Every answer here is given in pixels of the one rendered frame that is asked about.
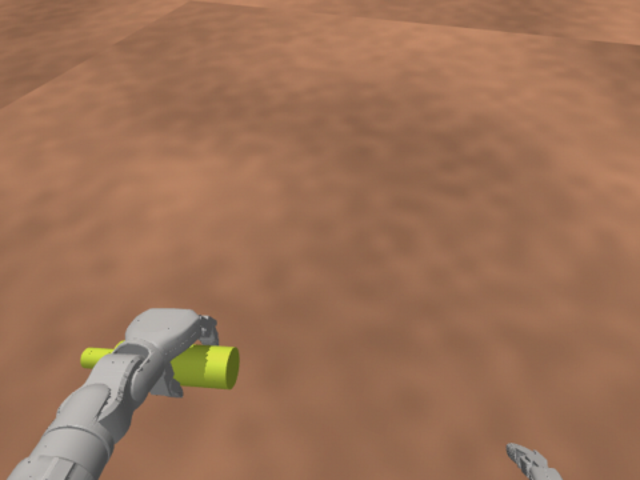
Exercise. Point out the left robot hand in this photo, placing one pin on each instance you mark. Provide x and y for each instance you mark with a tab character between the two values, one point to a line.
172	331

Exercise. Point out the bottle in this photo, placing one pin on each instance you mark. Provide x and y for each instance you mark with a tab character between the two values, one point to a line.
199	366

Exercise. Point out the right robot hand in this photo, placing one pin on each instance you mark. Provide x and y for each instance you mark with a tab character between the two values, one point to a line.
532	463

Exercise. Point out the left robot arm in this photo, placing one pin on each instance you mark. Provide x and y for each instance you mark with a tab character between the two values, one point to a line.
80	441

